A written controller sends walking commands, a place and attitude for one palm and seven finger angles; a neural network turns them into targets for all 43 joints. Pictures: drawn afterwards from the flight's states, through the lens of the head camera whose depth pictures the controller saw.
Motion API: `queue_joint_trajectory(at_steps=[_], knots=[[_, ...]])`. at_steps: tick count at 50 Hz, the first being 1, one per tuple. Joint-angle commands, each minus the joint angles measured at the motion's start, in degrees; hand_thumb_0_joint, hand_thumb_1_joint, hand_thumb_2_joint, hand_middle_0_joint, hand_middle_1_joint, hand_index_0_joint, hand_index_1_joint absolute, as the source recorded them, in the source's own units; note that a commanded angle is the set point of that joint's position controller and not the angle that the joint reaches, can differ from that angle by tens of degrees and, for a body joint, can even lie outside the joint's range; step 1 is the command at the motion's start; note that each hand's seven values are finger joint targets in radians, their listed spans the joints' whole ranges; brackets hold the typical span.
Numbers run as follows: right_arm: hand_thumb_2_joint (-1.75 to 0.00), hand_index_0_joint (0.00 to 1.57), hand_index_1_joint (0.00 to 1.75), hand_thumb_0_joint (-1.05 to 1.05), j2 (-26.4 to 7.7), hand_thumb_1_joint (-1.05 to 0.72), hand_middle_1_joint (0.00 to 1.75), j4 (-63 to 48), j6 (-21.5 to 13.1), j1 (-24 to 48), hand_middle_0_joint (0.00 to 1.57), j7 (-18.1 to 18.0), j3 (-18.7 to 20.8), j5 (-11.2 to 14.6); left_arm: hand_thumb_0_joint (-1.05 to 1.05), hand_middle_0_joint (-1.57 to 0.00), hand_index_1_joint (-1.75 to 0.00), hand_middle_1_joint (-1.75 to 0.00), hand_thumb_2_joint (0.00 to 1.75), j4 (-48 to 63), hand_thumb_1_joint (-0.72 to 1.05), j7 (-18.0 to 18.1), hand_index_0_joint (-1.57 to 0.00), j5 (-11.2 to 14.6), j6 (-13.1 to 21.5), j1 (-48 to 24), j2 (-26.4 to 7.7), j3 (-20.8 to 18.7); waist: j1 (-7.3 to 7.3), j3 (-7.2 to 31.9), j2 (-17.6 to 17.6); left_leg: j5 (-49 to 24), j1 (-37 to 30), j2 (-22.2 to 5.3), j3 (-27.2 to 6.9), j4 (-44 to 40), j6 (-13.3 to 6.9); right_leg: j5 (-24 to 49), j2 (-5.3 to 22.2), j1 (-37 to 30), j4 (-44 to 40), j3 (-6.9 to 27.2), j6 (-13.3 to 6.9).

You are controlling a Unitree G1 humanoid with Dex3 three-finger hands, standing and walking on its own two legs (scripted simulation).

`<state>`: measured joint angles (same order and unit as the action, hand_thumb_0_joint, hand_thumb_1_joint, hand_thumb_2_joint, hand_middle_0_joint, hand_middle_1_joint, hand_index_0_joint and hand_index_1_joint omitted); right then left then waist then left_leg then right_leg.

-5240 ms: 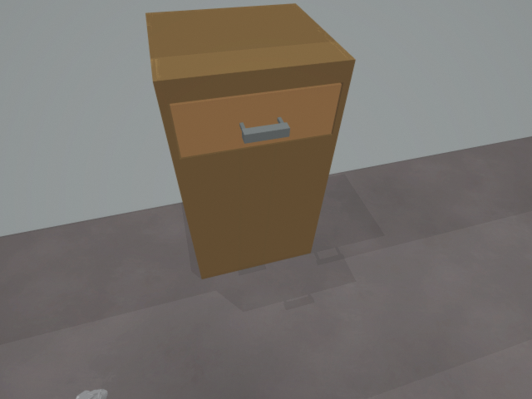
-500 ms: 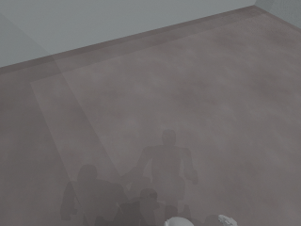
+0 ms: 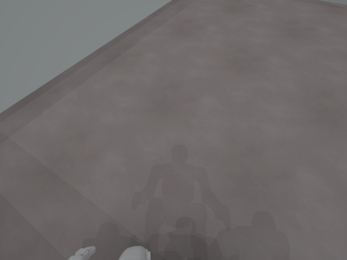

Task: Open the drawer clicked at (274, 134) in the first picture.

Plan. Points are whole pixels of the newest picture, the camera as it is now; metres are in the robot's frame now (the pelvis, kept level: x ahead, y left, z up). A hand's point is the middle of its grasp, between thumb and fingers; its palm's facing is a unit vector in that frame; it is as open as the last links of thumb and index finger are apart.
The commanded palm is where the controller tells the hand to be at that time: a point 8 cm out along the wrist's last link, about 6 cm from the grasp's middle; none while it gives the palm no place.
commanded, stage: walk to a spot facing it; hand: left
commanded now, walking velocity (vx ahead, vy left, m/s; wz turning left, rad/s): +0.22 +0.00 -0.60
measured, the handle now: out of the picture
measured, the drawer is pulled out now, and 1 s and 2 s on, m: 0.00 0.00 0.00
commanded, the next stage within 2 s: turn to face it in 0.68 s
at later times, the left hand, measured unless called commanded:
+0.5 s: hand out of the picture +0.14 +0.24 -0.17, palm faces -0.21 -0.96 -0.17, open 7.4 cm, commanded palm none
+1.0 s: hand (172, 179) +0.37 +0.03 -0.16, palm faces -0.51 -0.84 -0.20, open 7.4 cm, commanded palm none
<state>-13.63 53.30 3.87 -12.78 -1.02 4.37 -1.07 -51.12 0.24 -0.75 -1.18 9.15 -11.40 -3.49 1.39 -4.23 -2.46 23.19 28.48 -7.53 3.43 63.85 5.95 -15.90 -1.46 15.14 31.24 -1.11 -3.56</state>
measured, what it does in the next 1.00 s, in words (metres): walks ahead, turning right: left foot, then right foot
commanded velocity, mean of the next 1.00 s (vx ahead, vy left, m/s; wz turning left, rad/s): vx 0.09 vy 0.00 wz -0.30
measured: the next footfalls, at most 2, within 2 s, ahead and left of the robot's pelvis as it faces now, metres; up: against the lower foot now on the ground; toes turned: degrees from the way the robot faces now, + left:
left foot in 0.32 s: +0.08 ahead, +0.14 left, +0.00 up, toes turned -7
right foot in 0.80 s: +0.18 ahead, -0.15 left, +0.00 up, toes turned -35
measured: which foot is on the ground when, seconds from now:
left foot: up 0.00-0.30, down 0.32-0.80, up 0.82-1.00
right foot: down 0.00-0.32, up 0.34-0.78, down 0.80-1.00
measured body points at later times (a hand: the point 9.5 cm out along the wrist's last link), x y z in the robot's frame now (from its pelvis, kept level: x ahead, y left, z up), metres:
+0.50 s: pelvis +0.06 +0.04 +0.01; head +0.09 +0.07 +0.46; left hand +0.15 +0.29 -0.15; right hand +0.06 -0.22 -0.11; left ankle +0.04 +0.15 -0.74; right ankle +0.02 -0.10 -0.64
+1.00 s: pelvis +0.17 -0.04 -0.01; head +0.19 -0.07 +0.44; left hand +0.40 +0.08 -0.14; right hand +0.05 -0.25 -0.16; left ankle +0.21 +0.10 -0.67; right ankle +0.15 -0.13 -0.74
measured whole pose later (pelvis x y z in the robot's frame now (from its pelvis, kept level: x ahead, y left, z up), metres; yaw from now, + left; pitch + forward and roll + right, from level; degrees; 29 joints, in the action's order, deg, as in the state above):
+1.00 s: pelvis +0.17 -0.04 -0.01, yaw -27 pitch +0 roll -1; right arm -10.3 56.8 1.8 -16.7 -1.5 2.5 -0.5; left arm -53.9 0.9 -1.2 0.5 4.0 -9.0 -1.0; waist 4.3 -4.3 -2.0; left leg 24.0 26.9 -7.7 2.5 62.8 3.0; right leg -15.2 -0.1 17.0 32.3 -9.2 -3.7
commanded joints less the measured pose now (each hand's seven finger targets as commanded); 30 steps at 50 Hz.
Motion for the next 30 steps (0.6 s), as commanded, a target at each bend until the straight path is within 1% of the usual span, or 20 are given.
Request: queue_joint_trajectory(at_steps=[1, 3, 5, 8, 10, 12, 13, 14, 15, 16, 17, 18, 19, 20, 21, 23, 25, 26, 29, 30], knots=[[-0.9, 0.2, 0.3, 0.0, -4.2, -0.9, 0.3, -4.9, -1.5, 0.6, 0.2, 0.3, 0.6, -0.6, 0.0, -0.2, -0.3, -0.3, 0.9, 3.2, 0.9, 0.4, -0.2, 0.0, 1.0, 2.0, -11.4, -3.0, -1.53, 5.1, 9.9, -3.3, 2.6, 0.5, -1.2, -2.7, 0.7, 12.8, 13.2, -4.7, -13.8, 16.0, -5.6], [-0.9, 0.2, 0.3, 0.0, -4.6, -0.9, 0.3, -6.0, -1.9, 3.1, 0.2, 0.6, 0.7, -0.6, 0.0, -0.2, -0.3, -0.3, 0.9, 2.7, 0.9, 0.2, -0.2, -0.1, 1.1, 3.6, -11.5, -3.2, -2.64, 3.8, 9.9, -3.0, 3.0, 0.8, -1.6, -5.7, 0.5, 2.3, 13.4, -4.4, -15.9, 19.4, -6.0], [-0.9, 0.2, 0.3, 0.0, -4.7, -0.9, 0.3, -7.1, -2.4, 5.5, 0.2, 0.9, 0.6, -0.6, 0.0, -0.2, -0.3, -0.3, 0.9, 2.5, 0.9, 0.0, -0.2, -0.2, 1.3, 4.7, -11.9, -3.3, -3.63, 2.9, 10.1, -2.1, 3.1, 1.4, -1.7, -9.8, 0.2, -4.3, 13.5, -4.4, -17.3, 22.3, -6.6], [-0.9, 0.2, 0.3, 0.0, -4.2, -0.9, 0.3, -8.4, -3.2, 7.5, 0.2, 1.1, 0.6, -0.3, 0.0, -0.2, -0.3, -0.3, 0.9, 2.0, 0.9, -0.2, -0.2, -0.4, 1.6, 6.4, -12.6, -3.4, -4.61, 2.8, 10.2, 1.3, 0.6, 3.2, -2.0, -16.1, -0.7, -7.9, 14.1, -4.6, -17.5, 26.4, -7.5], [-0.9, 0.2, 0.3, 0.0, -3.8, -0.9, 0.3, -8.6, -3.7, 7.0, 0.2, 1.1, 0.5, -0.2, 0.0, -0.2, -0.3, -0.3, 0.9, 2.2, 0.9, -0.4, -0.2, -0.4, 1.6, 6.2, -13.0, -3.6, -4.48, 3.2, 11.3, 2.1, -2.4, 4.6, -1.7, -20.3, -1.5, -7.5, 13.2, -3.9, -16.8, 27.4, -7.4], [-0.9, 0.2, 0.3, 0.0, -3.7, -0.9, 0.3, -8.2, -4.3, 4.7, 0.2, 0.8, 0.4, 0.1, 0.0, -0.2, -0.3, -0.3, 0.9, 2.4, 0.9, -0.5, -0.2, -0.4, 1.5, 5.1, -12.8, -3.7, -3.26, 3.5, 11.8, 1.0, -8.8, 6.0, -1.2, -26.9, -2.2, -6.3, 11.7, -0.7, -15.1, 27.5, -6.4], [-0.9, 0.2, 0.3, 0.0, -3.4, -0.9, 0.3, -7.5, -4.7, 1.8, 0.2, 0.6, 0.3, 0.2, 0.0, -0.2, -0.3, -0.3, 0.9, 2.4, 0.9, -0.5, -0.2, -0.3, 1.5, 4.0, -12.3, -3.6, -1.7, 4.3, 11.0, -1.7, -14.6, 6.4, -0.9, -32.8, -2.6, -5.9, 9.9, 2.0, -12.5, 26.7, -5.0], [-0.9, 0.2, 0.3, 0.0, -4.1, -0.9, 0.3, -5.9, -5.2, -2.7, 0.2, 0.1, 0.4, 0.3, 0.0, -0.2, -0.3, -0.3, 0.9, 2.9, 0.9, -0.6, -0.2, 0.0, 1.3, 2.3, -11.4, -3.4, 0.44, 5.5, 8.3, -5.4, -24.3, 6.1, -0.6, -40.2, -3.1, -6.7, 7.0, 7.6, -8.2, 24.2, -2.8], [-0.9, 0.2, 0.3, 0.0, -8.0, -0.9, 0.3, -4.6, -5.7, -7.0, 0.2, -0.7, 1.0, 0.0, 0.0, -0.2, -0.3, -0.3, 0.9, 3.9, 0.9, -0.9, -0.2, 0.4, 1.2, 2.4, -7.8, -2.7, 2.43, 7.7, -2.5, 1.0, -35.2, -2.8, -8.9, -46.3, -4.7, -10.8, 1.1, 17.7, 1.2, 18.2, 0.1], [-0.9, 0.2, 0.3, 0.0, -14.0, -0.9, 0.3, -4.5, -5.6, -10.0, 0.2, -0.6, 2.2, -0.6, 0.0, -0.2, -0.3, -0.3, 0.9, 5.0, 0.9, -1.6, -0.2, 0.7, 1.3, 2.5, -4.9, -2.1, 3.8, 6.7, -18.7, 15.0, -37.4, -18.0, -27.6, -53.8, -9.0, -18.5, -4.9, 28.2, 17.6, 7.4, 3.5], [-0.9, 0.2, 0.3, 0.0, -13.8, -0.9, 0.3, -5.0, -5.4, -8.8, 0.2, -0.7, 1.8, -0.4, 0.0, -0.2, -0.3, -0.3, 0.9, 5.8, 0.9, -1.9, -0.2, -0.3, 1.4, -0.4, -7.7, -2.9, 3.75, 1.5, -13.3, 19.5, -28.5, -23.3, -30.3, -57.2, -12.8, -15.5, 1.0, 28.7, 26.1, 5.7, 4.1], [-0.9, 0.2, 0.3, 0.0, -10.7, -0.9, 0.3, -6.4, -5.3, -4.1, 0.2, -0.3, 0.9, -0.3, 0.0, -0.2, -0.3, -0.3, 0.9, 4.8, 0.9, -2.4, -0.2, -0.7, 1.1, 1.4, -8.9, -3.5, 1.0, -0.6, -9.0, 19.0, -22.8, -20.6, -25.9, -57.5, -12.6, -10.7, 3.0, 26.4, 29.3, 5.6, 4.5], [-0.9, 0.2, 0.3, 0.0, -8.6, -0.9, 0.3, -6.3, -5.8, -2.1, 0.2, -0.5, 0.4, -0.6, 0.0, -0.2, -0.3, -0.3, 0.9, 3.0, 0.9, -2.9, -0.2, -1.2, 0.9, 2.1, -8.5, -3.9, 0.07, -1.8, -8.1, 14.7, -21.3, -17.0, -20.3, -57.3, -10.9, -7.9, 2.9, 25.7, 32.9, 4.1, 5.2], [-0.9, 0.2, 0.3, 0.0, -7.4, -0.9, 0.3, -6.1, -6.1, -1.3, 0.2, -0.6, -0.2, -0.4, 0.0, -0.2, -0.3, -0.3, 0.9, 2.2, 0.9, -3.4, -0.2, -1.3, 0.6, 2.4, -7.9, -3.8, -0.64, -3.5, -6.7, 9.3, -19.5, -14.4, -14.4, -56.7, -9.5, -4.4, 4.0, 25.1, 35.0, 3.2, 5.3], [-0.9, 0.2, 0.3, 0.0, -6.4, -0.9, 0.3, -5.6, -6.4, -1.5, 0.2, -0.7, -0.6, -0.4, 0.0, -0.2, -0.3, -0.3, 0.9, 1.5, 0.9, -3.6, -0.2, -1.2, 0.4, 3.3, -6.7, -3.5, -1.18, -3.7, -5.6, 3.0, -19.4, -12.3, -9.3, -55.8, -8.6, -1.1, 4.3, 24.7, 36.4, 2.4, 5.7], [-0.9, 0.2, 0.3, 0.0, -5.0, -0.9, 0.3, -4.5, -6.7, -3.7, 0.2, -1.1, -1.1, 0.0, 0.0, -0.2, -0.3, -0.3, 0.9, 0.5, 0.9, -3.5, -0.2, -1.0, 0.1, 4.6, -4.9, -3.1, -1.48, -2.0, -5.2, -13.6, -22.4, -9.9, -2.1, -52.5, -7.6, 1.8, 4.3, 24.5, 37.6, 1.1, 6.5], [-0.9, 0.2, 0.3, 0.0, -4.6, -0.9, 0.3, -2.8, -6.9, -7.1, 0.2, -1.3, -1.1, 0.1, 0.0, -0.2, -0.3, -0.3, 0.9, 0.6, 0.9, -3.2, -0.2, -0.9, -0.4, 4.2, -3.8, -2.6, -1.05, -0.3, -6.2, -31.1, -26.2, -9.9, 2.1, -48.7, -8.1, 1.6, 4.3, 25.5, 36.7, -0.2, 7.2], [-0.9, 0.2, 0.3, 0.0, -4.7, -0.9, 0.3, -2.1, -6.8, -8.3, 0.2, -1.3, -1.2, 0.1, 0.0, -0.2, -0.3, -0.3, 0.9, 0.9, 0.9, -3.1, -0.2, -0.9, -0.5, 3.1, -3.2, -2.4, -0.88, -0.6, -7.1, -36.8, -27.1, -10.0, 3.4, -47.4, -8.6, 1.4, 4.5, 25.8, 35.4, -1.1, 7.4], [-0.9, 0.2, 0.3, 0.0, -4.8, -0.9, 0.3, -0.7, -6.5, -9.9, 0.2, -1.3, -0.9, -0.1, 0.0, -0.2, -0.3, -0.3, 0.9, 1.7, 0.9, -3.1, -0.2, -0.7, -0.9, -0.6, -2.4, -1.9, -0.12, -1.3, -8.1, -42.5, -28.2, -10.4, 6.7, -45.8, -9.9, 2.7, 5.2, 25.4, 29.1, -3.6, 7.7], [-0.9, 0.2, 0.3, 0.0, -4.8, -0.9, 0.3, -0.2, -6.4, -10.5, 0.2, -1.3, -0.8, -0.2, 0.0, -0.2, -0.3, -0.3, 0.9, 2.3, 0.9, -3.2, -0.2, -0.7, -0.8, -2.4, -2.2, -1.7, 0.62, -1.3, -7.7, -43.6, -28.7, -10.6, 7.3, -45.1, -10.3, 2.4, 5.2, 24.5, 25.5, -4.4, 7.5]])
